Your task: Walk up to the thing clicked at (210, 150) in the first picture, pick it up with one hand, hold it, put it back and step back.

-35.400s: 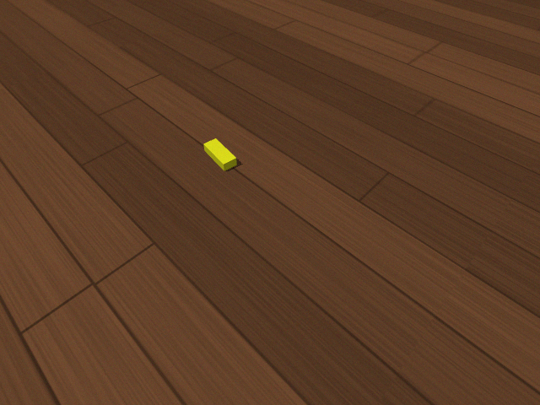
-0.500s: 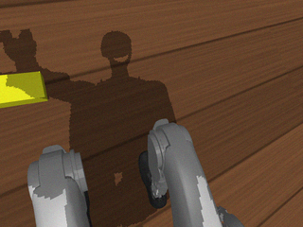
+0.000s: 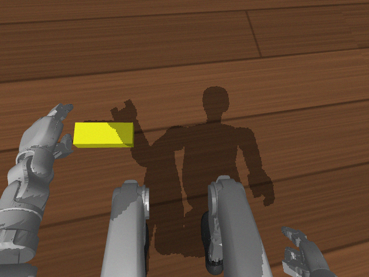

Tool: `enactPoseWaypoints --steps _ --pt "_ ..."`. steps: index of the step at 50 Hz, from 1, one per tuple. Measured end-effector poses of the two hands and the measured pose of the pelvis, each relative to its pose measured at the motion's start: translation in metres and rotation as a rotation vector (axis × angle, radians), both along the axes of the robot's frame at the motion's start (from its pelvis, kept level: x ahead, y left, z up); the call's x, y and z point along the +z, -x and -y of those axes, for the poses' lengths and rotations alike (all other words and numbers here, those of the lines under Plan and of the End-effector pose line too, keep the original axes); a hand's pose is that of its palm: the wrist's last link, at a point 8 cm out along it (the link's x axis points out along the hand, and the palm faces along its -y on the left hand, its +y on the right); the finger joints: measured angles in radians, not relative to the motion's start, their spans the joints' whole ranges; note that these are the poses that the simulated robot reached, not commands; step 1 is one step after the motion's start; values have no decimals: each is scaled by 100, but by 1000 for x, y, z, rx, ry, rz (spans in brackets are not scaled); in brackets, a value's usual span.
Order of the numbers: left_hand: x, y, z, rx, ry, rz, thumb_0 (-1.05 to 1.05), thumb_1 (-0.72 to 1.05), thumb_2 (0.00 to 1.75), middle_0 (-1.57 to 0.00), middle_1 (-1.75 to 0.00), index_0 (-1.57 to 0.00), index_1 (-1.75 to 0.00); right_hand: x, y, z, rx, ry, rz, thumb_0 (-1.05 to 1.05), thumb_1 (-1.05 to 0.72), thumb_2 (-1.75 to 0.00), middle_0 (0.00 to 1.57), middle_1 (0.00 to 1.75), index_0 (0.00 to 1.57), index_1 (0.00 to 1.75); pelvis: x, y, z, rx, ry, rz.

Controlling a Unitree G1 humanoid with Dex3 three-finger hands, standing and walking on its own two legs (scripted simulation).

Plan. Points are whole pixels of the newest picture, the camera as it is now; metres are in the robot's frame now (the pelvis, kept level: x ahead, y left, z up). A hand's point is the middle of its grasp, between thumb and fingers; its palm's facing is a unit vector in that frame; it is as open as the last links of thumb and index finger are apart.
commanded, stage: home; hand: left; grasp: from above
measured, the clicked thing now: (105, 135) +0.52 +0.26 -0.43
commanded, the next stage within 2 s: none
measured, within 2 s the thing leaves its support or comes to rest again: neither
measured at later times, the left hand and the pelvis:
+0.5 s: hand (40, 193) +0.27 +0.20 +0.10, palm faces +0.07 -0.95 -0.30, open 7.4 cm; pelvis +0.04 -0.01 +0.18, yaw +4 degrees
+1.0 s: hand out of the picture +0.22 +0.19 +0.21, palm faces +0.15 -0.97 -0.20, open 7.4 cm; pelvis +0.08 +0.00 +0.26, yaw +5 degrees
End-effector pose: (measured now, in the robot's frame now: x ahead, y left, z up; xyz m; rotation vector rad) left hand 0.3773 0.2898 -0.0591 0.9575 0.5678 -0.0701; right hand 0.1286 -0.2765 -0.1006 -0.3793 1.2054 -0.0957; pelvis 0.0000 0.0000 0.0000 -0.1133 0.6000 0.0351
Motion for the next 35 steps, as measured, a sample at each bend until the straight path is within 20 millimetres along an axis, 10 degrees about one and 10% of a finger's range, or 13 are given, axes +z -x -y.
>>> enactPoseWaypoints --steps 12,35 --pt "90 83 25 276 299 -51 1 88 90 -21 -30 -21 -30 111 -85 -35 45 -72 366 1 -90 -90 20 30 20 30 91 -7 6 20 -35 117" --pt "264 152 52 594 641 -103 1 90 90 -20 -30 -20 -30 270 -78 -37 -77 -19 495 2 -90 -90 20 30 20 30 239 -68 6 46 -67 349"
